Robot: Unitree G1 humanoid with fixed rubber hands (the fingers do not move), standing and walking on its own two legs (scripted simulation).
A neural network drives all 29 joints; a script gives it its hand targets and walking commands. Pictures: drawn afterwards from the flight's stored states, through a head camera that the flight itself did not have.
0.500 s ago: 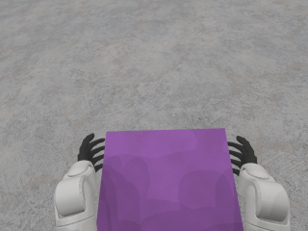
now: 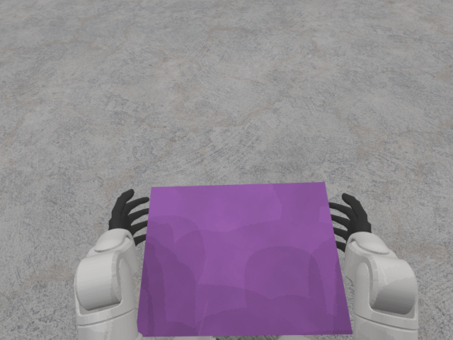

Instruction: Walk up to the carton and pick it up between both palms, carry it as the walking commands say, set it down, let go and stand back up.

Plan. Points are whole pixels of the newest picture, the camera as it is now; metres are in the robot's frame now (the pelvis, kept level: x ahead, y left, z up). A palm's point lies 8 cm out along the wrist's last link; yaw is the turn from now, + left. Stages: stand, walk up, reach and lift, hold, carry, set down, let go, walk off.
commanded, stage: carry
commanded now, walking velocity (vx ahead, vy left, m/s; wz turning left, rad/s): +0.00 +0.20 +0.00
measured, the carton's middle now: (239, 259) +0.26 +0.01 -0.02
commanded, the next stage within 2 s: none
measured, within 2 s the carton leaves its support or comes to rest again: neither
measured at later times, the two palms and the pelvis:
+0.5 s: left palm (46, 246) +0.24 +0.30 +0.09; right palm (291, 235) +0.25 -0.07 +0.08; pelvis -0.01 +0.09 +0.01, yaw +1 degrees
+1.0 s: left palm out of the picture +0.15 +0.37 +0.09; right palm (242, 315) +0.15 +0.00 +0.07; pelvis -0.10 +0.19 +0.01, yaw +2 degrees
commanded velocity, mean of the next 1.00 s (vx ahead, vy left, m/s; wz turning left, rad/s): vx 0.00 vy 0.20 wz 0.00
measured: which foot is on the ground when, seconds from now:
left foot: down 0.00-0.08, up 0.10-0.36, down 0.38-0.56, up 0.58-0.68, down 0.70-0.94, up 0.96-1.00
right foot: up 0.00-0.02, down 0.04-0.72, up 0.74-0.90, down 0.92-1.00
